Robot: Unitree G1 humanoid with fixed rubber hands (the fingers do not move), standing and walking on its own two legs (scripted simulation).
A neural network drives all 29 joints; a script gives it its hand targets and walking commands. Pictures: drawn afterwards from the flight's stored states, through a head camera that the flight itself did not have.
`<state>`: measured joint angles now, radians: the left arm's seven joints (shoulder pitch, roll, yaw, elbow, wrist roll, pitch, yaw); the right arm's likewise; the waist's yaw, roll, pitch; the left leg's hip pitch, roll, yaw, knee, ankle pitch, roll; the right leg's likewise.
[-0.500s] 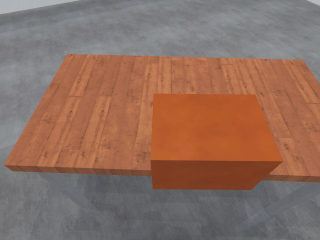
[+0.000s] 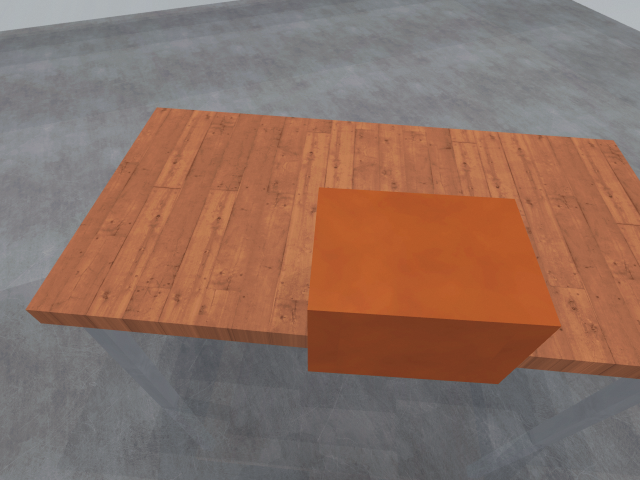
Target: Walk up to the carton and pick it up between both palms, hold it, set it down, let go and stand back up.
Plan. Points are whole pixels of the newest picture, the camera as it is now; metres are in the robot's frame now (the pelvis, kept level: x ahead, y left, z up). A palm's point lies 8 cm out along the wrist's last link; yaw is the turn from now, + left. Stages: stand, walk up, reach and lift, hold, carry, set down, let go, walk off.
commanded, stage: walk up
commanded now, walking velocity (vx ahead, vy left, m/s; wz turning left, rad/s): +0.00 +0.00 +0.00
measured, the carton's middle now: (409, 286) +0.39 -0.12 -0.02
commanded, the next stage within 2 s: none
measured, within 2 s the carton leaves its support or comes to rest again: neither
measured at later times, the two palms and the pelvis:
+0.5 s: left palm out of the picture -0.03 +0.17 -0.14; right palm out of the picture -0.02 -0.25 -0.14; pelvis +0.00 -0.03 +0.01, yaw +0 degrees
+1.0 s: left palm out of the picture +0.01 +0.06 -0.12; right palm out of the picture -0.01 -0.41 -0.16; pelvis -0.01 -0.16 +0.00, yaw -1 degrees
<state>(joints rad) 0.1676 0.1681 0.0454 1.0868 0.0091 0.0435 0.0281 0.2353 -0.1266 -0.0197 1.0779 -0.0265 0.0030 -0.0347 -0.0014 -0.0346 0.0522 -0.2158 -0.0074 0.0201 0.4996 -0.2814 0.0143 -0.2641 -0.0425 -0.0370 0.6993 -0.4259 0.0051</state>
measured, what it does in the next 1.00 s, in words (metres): steps to the right: right foot, then right foot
